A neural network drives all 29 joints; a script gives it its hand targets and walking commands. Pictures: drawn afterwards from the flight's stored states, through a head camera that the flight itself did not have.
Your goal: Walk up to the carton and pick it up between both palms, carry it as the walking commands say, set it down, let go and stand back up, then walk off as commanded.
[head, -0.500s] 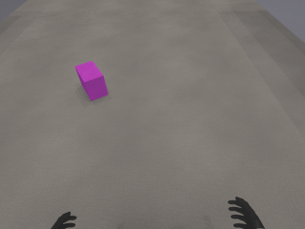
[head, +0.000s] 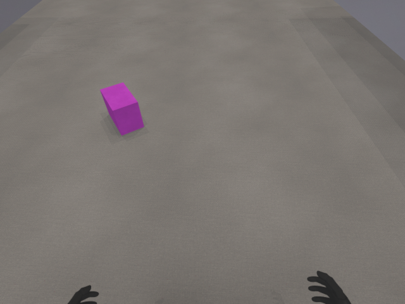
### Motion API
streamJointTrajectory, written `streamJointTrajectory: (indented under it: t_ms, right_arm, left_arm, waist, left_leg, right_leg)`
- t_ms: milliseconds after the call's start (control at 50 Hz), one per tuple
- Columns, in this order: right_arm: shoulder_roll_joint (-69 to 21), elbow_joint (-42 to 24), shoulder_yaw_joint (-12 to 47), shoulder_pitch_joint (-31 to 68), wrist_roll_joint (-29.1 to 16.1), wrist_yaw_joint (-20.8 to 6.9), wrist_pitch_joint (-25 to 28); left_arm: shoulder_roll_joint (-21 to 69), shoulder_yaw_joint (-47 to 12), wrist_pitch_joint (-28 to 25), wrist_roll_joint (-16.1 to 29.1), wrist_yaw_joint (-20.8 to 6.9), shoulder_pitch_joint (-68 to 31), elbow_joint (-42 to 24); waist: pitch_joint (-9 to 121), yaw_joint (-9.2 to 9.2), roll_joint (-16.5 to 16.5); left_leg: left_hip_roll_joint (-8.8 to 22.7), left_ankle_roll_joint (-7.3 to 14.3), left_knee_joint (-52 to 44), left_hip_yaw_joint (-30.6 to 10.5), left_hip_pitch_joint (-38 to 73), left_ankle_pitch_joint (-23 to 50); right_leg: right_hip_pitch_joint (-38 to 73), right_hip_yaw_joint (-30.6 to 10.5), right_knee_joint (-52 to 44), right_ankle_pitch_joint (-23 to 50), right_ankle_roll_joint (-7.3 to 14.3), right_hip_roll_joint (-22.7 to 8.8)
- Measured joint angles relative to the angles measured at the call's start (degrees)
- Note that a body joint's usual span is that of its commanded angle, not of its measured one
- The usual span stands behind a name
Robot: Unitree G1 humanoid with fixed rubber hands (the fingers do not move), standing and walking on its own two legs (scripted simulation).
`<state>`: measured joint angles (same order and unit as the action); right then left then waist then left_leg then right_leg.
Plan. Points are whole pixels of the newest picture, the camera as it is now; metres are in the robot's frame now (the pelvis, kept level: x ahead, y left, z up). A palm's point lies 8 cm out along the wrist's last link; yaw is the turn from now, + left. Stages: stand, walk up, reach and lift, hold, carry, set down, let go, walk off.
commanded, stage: stand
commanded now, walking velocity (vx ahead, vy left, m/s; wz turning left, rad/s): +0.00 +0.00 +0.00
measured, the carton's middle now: (122, 108) +1.51 +0.59 -0.64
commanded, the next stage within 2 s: walk up in 0.98 s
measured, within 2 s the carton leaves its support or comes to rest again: neither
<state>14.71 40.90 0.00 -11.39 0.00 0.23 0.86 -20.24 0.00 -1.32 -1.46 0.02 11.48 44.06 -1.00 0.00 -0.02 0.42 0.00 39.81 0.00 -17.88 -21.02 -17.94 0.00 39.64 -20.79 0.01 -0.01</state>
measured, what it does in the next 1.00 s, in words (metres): stands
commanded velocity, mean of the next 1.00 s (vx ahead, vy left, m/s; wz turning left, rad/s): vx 0.00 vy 0.00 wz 0.00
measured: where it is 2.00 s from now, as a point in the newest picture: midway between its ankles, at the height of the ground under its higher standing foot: outside the picture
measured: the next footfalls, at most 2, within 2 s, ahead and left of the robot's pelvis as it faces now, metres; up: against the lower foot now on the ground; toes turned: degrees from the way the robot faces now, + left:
left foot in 1.56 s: +0.11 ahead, +0.24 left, +0.00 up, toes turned +6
right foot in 1.98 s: +0.32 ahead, +0.00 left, +0.00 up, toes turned +4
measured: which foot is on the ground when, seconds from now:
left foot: down 0.00-1.00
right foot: down 0.00-1.00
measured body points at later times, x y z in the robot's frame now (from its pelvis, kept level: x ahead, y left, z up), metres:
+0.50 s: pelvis -0.02 +0.00 +0.00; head -0.02 +0.00 +0.45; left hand +0.10 +0.30 -0.11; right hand +0.11 -0.26 -0.11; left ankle +0.00 +0.12 -0.72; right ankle +0.00 -0.12 -0.72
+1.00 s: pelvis -0.02 +0.00 +0.00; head -0.02 +0.00 +0.45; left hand +0.08 +0.30 -0.12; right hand +0.08 -0.27 -0.12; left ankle +0.00 +0.12 -0.72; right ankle +0.00 -0.12 -0.72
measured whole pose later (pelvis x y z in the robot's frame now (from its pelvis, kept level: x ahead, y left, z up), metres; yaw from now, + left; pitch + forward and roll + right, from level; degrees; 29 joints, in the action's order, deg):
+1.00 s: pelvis -0.02 +0.00 +0.00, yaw +0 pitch -3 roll +0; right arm 15.7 49.3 0.0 -11.4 0.0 0.2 0.9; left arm -21.1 0.0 -1.4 -1.5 -0.2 8.9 55.1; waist -2.7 0.0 0.0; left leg 0.4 0.0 39.4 0.0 -17.9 -18.9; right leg -17.9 0.0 39.3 -18.7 0.0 0.0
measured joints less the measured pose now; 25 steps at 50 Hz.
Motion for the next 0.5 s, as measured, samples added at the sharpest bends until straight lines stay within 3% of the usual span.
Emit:
streamJointTrajectory:
  t_ms: [500]
  right_arm:
    - [0.74,4.73,0.0,0.0,0.0,0.0,0.0]
  left_arm:
    - [-0.4,0.0,-0.04,0.0,-0.01,-1.42,6.11]
  waist:
    - [-0.68,0.0,0.0]
  left_leg:
    - [0.0,0.0,0.0,0.0,0.0,1.48]
  right_leg:
    - [0.0,0.0,0.0,1.49,0.0,0.0]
